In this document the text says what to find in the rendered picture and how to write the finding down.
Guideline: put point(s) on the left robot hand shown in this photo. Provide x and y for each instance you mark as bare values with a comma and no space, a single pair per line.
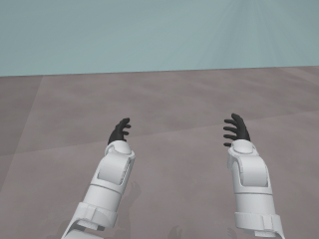
118,133

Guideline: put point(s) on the left robot upper arm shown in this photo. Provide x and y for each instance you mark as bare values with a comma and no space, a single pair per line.
78,234

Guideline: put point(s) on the right robot hand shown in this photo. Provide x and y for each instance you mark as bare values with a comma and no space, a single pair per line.
241,130

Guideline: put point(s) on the right robot forearm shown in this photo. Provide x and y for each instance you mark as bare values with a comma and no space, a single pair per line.
255,211

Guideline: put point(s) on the left robot forearm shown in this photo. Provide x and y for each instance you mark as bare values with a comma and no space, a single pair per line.
99,207

